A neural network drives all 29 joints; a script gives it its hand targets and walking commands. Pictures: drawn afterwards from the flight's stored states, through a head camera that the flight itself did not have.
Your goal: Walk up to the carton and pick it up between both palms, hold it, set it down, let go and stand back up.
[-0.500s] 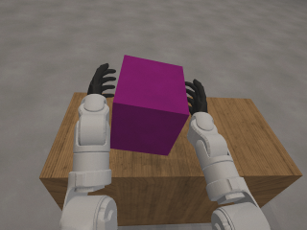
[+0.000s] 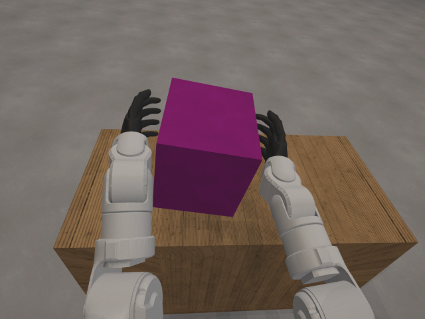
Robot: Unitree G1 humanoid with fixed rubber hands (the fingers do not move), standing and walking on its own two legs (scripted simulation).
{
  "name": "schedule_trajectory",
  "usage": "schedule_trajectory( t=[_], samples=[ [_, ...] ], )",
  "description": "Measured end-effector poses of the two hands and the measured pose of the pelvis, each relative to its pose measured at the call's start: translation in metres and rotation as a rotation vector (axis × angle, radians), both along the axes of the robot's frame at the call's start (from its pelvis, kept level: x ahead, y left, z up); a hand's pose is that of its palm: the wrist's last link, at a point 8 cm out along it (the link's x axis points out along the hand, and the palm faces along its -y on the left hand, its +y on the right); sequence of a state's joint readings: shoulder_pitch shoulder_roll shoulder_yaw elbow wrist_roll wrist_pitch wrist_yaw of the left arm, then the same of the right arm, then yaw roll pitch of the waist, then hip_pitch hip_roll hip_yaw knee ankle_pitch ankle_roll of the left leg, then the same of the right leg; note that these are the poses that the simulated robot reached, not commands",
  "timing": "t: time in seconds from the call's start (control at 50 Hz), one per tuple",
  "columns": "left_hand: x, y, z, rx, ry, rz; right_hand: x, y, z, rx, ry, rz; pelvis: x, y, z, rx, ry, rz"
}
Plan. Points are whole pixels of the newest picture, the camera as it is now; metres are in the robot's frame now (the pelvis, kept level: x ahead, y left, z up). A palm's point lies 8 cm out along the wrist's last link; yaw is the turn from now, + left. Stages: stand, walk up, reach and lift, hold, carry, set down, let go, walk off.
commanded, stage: hold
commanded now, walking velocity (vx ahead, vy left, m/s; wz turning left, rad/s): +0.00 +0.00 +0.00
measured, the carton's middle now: (203, 149) +0.40 +0.02 +0.14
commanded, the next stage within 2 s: none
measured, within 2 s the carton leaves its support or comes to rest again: neither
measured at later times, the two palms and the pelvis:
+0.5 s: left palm (133, 135) +0.37 +0.14 +0.19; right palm (273, 154) +0.36 -0.11 +0.16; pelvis +0.00 +0.00 +0.00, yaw +0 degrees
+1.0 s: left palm (133, 135) +0.37 +0.14 +0.19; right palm (274, 154) +0.36 -0.11 +0.16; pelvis +0.00 +0.00 +0.00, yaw +0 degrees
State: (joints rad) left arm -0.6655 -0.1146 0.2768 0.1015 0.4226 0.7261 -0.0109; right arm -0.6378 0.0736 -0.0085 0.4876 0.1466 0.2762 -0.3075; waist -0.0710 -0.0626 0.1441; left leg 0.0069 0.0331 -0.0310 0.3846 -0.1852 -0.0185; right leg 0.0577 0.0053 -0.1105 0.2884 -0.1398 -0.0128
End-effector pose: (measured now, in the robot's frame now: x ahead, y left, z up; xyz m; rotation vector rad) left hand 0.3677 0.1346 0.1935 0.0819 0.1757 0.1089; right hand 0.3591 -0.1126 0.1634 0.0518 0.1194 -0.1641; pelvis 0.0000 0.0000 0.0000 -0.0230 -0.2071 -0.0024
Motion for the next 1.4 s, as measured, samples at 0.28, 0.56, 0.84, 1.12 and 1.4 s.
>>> schedule_trajectory(
  t=[0.28, 0.56, 0.84, 1.12, 1.4],
  samples=[
    [0.0013, 0.0023, 0.001, 0.001, 0.004, 0.006, 0.0025, 0.0023, 0.001, 0.0, 0.001, 0.004, -0.0006, 0.0, 0.0001, 0.001, 0.006, 0.0],
    [0.001, 0.0017, -0.0014, 0.0, 0.005, 0.001, 0.0014, 0.0015, 0.0002, -0.002, -0.001, 0.0, 0.0002, 0.001, 0.0, 0.0, 0.0, 0.0],
    [0.001, 0.0008, -0.0015, 0.001, 0.007, 0.001, 0.0016, 0.0006, 0.0003, -0.001, -0.002, 0.001, 0.0004, 0.0009, 0.0001, 0.0, -0.001, 0.001],
    [0.0013, 0.0009, -0.0012, 0.001, 0.01, 0.001, 0.0017, 0.0008, 0.0006, 0.001, -0.003, 0.0, -0.0012, 0.0005, 0.0002, 0.001, 0.004, 0.0],
    [0.0025, 0.0002, -0.0017, 0.005, 0.011, 0.002, 0.0032, 0.0001, -0.0001, -0.001, -0.004, 0.001, 0.0003, 0.0005, 0.0002, 0.001, -0.001, 0.002]
  ],
)
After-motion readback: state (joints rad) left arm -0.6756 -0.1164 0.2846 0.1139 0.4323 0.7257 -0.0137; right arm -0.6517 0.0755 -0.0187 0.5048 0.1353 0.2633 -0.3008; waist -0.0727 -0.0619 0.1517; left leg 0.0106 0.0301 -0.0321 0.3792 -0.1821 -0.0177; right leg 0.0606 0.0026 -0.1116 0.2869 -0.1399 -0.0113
